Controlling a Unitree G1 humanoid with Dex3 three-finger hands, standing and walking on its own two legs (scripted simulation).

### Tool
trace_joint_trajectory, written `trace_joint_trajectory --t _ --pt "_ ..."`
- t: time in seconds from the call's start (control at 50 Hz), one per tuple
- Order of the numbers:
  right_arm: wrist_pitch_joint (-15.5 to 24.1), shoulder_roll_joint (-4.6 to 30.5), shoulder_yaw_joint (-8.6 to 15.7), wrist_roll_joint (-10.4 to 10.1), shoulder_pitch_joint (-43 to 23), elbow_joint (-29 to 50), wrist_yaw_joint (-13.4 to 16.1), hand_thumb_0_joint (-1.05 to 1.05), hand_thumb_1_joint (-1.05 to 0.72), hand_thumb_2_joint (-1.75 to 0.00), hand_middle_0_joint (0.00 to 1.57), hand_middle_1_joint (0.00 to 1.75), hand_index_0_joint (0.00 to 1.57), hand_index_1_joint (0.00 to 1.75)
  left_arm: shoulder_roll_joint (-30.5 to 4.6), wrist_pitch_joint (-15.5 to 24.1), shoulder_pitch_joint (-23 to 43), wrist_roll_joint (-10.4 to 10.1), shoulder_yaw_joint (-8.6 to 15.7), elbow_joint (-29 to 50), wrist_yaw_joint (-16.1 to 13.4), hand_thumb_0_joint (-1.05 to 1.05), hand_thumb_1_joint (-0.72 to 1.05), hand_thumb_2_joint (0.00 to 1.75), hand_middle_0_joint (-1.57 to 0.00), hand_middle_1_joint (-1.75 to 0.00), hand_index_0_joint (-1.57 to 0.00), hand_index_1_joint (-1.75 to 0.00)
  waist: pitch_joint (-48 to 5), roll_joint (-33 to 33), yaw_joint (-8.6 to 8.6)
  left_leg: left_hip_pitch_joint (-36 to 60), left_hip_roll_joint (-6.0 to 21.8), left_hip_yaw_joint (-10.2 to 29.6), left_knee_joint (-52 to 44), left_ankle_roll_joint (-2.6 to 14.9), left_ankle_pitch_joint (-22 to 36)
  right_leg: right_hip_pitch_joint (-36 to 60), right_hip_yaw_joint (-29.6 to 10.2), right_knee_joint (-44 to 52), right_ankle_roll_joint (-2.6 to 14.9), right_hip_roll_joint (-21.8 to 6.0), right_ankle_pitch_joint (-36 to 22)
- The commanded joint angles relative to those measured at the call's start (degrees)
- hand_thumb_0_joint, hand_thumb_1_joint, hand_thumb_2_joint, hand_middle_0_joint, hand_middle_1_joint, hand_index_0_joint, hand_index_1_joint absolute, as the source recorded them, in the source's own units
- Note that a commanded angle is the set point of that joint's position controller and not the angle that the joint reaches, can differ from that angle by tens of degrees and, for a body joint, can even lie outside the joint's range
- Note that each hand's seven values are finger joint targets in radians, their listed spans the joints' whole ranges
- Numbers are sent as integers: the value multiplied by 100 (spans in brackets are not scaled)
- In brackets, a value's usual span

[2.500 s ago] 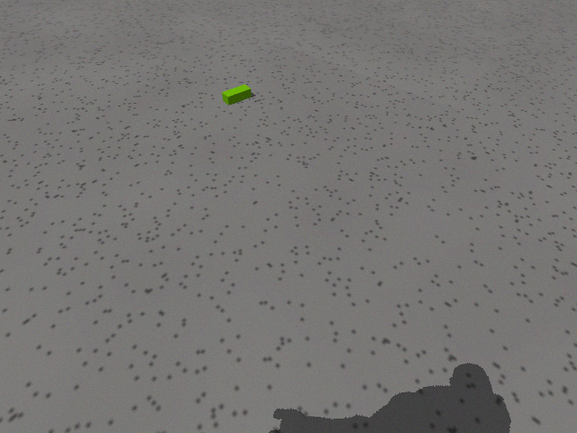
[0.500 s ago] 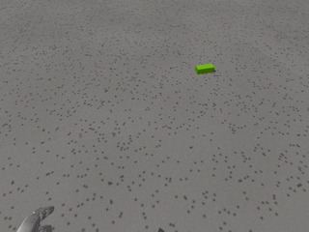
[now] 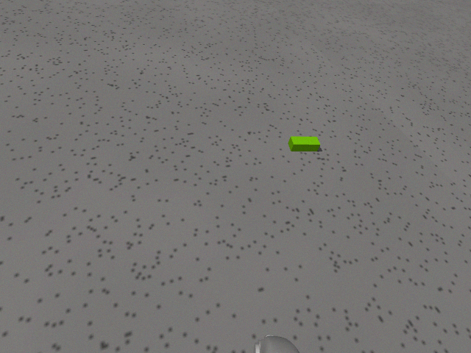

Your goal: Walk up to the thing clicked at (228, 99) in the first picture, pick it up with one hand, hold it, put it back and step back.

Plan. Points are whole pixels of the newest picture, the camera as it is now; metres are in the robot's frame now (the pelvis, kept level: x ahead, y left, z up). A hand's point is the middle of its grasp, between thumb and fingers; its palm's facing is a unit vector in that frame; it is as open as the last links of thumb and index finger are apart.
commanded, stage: walk up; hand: left
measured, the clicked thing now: (304, 143) +1.39 -0.49 -0.73
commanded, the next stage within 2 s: none
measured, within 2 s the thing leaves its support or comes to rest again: neither
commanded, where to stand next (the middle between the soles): +1.12 -0.79 m, yaw +11 degrees
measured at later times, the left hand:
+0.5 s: hand (172, 271) +0.29 +0.12 -0.12, palm faces +0.08 -0.94 -0.35, open 7.4 cm
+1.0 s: hand (230, 184) +0.54 +0.01 -0.14, palm faces +0.02 -0.95 -0.32, open 7.4 cm
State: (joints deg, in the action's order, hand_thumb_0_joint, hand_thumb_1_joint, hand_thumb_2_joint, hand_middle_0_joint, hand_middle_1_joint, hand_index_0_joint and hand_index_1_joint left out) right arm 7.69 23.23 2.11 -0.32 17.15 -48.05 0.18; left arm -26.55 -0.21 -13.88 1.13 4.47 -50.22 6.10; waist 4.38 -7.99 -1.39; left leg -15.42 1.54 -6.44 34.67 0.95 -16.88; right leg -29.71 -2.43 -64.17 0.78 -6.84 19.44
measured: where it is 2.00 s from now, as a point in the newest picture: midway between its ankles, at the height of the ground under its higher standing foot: (330, 224)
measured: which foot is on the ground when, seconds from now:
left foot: down 0.00-0.24, up 0.26-0.60, down 0.62-1.00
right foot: up 0.00-0.20, down 0.22-0.64, up 0.66-1.00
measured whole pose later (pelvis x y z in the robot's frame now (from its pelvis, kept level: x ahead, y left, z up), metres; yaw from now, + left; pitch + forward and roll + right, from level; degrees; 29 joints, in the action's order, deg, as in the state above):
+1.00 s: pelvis +0.46 -0.28 -0.01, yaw +3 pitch -2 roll +2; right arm 6.8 26.7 2.9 1.2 20.1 -52.0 0.7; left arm -27.5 -2.5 -12.6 2.0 7.0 -48.7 8.5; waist 2.5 -5.6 0.5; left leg -12.1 8.4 -5.2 35.2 -2.8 -20.5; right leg -29.5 -1.6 -42.6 0.2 -10.0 13.5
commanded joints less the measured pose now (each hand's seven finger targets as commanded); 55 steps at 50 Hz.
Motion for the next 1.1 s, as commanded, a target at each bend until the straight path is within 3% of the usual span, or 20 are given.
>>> trace_joint_trajectory --t 0.0,0.12,0.18,0.2,0.22,0.24,0.32,0.48,0.56,0.58,0.6,0.62,0.64,0.74,0.92,1.0,1.02,1.04,1.06,1.08 --pt "216 2001 631 29 144 295 80 0 -90 -90 20 30 20 30 -988 58 285 20 348 620 148 0 90 90 -20 -30 -20 -30 -98 1674 68 -54 1379 1076 -1851 1107 858 -341 87 1019 -147 -300 -490" --pt "128 2097 640 65 1 145 110 0 -90 -90 20 30 20 30 -927 94 804 27 454 588 262 0 90 90 -20 -30 -20 -30 -459 1616 13 -225 1363 796 -1471 801 777 1070 510 2478 7 -52 -1053" --pt "15 1816 542 94 -40 90 178 0 -90 -90 20 30 20 30 -1244 136 -528 55 699 154 144 0 90 90 -20 -30 -20 -30 -1088 613 -783 -774 939 237 1247 477 1621 3068 606 3144 248 368 -375" --pt "-5 1189 325 83 302 142 174 0 -90 -90 20 30 20 30 -1751 207 -1283 149 882 2 32 0 90 90 -20 -30 -20 -30 -1220 -1068 -1091 -2062 244 8 3209 281 392 3867 -611 3928 363 -394 902" --pt "-15 1202 300 -42 210 329 212 0 -90 -90 20 30 20 30 -2158 239 -1026 50 852 166 -51 0 90 90 -20 -30 -20 -30 -1095 -1792 -853 -3448 -339 68 3999 193 -1496 4011 -2997 5279 815 -1641 1739" --pt "-69 1510 371 54 -77 173 263 0 -90 -90 20 30 20 30 -2064 224 -410 -23 811 360 -95 0 90 90 -20 -30 -20 -30 -828 -857 -707 -3158 234 760 4395 233 -1197 3200 -3113 5376 1059 -1727 2218" --pt "-105 1561 393 2 581 -464 80 0 -90 -90 20 30 20 30 -1281 292 414 -7 557 549 -151 0 90 90 -20 -30 -20 -30 -170 -403 4 -1983 628 626 2934 145 -38 1477 -685 5051 942 -672 1067" --pt "-114 1344 384 46 -44 -119 -22 0 -90 -90 20 30 20 30 -1105 269 12 80 460 841 -54 0 90 90 -20 -30 -20 -30 -99 75 -248 -1370 423 201 672 -23 561 1733 -150 5184 1108 -619 418" --pt "-22 1286 413 28 681 -179 95 0 -90 -90 20 30 20 30 -1021 184 61 43 389 978 -74 0 90 90 -20 -30 -20 -30 -418 644 229 409 2 -66 -357 150 1064 1519 352 3624 858 -435 -1827" --pt "6 1491 501 53 1149 -265 182 0 -90 -90 20 30 20 30 -827 186 -147 34 300 995 -87 0 90 90 -20 -30 -20 -30 -754 1143 434 1372 18 112 -542 286 882 1181 653 2526 646 -102 -2320" --pt "16 1911 654 157 1607 -264 262 0 -90 -90 20 30 20 30 -578 187 -384 25 232 1043 -117 0 90 90 -20 -30 -20 -30 -1090 1857 627 2313 1120 1765 -869 693 -58 102 779 1018 341 258 -1446" --pt "-9 2354 756 154 1683 -63 355 0 -90 -90 20 30 20 30 -477 154 -533 57 212 1084 -125 0 90 90 -20 -30 -20 -30 -1190 2157 536 2872 2579 4360 -1427 1163 -683 -1216 488 -126 40 877 1272" --pt "-23 2420 779 -102 1362 74 369 0 -90 -90 20 30 20 30 -1299 62 -463 97 398 976 -170 0 90 90 -20 -30 -20 -30 -1133 1038 569 2234 2929 5061 -1804 1563 -1457 -1216 -421 -681 48 588 1119" --pt "61 1830 525 -23 244 161 268 0 -90 -90 20 30 20 30 -1142 -21 -669 72 442 619 -27 0 90 90 -20 -30 -20 -30 -80 1334 54 73 1747 1823 -1857 1043 -616 -532 -393 -59 -79 -95 19" --pt "88 2264 670 105 -28 57 176 0 -90 -90 20 30 20 30 -928 -75 254 56 504 628 224 0 90 90 -20 -30 -20 -30 -174 1756 67 -691 1414 755 -1690 827 -1076 586 338 2129 -86 -168 -726" --pt "-92 1961 585 138 -211 -32 245 0 -90 -90 20 30 20 30 -1125 -12 -509 86 660 271 136 0 90 90 -20 -30 -20 -30 -595 1017 -449 -1006 1146 223 282 544 -335 2144 790 2925 24 304 -253" --pt "-150 1482 422 148 11 -48 259 0 -90 -90 20 30 20 30 -1479 61 -1162 159 800 79 45 0 90 90 -20 -30 -20 -30 -805 -469 -791 -1685 620 -144 2308 393 -364 2870 136 3644 179 100 776" --pt "-130 1098 260 0 -125 247 274 0 -90 -90 20 30 20 30 -2119 146 -1250 150 857 229 -61 0 90 90 -20 -30 -20 -30 -577 -2051 -855 -3461 -293 -153 3501 126 -1689 3146 -2625 5091 694 -1279 1363" --pt "-179 1494 367 54 -261 164 358 0 -90 -90 20 30 20 30 -2170 149 -715 62 825 421 -109 0 90 90 -20 -30 -20 -30 -389 -1209 -645 -3337 220 638 3901 168 -1598 2672 -3145 5281 1161 -1652 1830" --pt "-158 1617 357 -75 -223 -44 338 0 -90 -90 20 30 20 30 -1867 132 -544 9 736 526 -157 0 90 90 -20 -30 -20 -30 -400 -499 -537 -3048 373 900 3743 185 -1100 2392 -2359 5069 1089 -1368 1648"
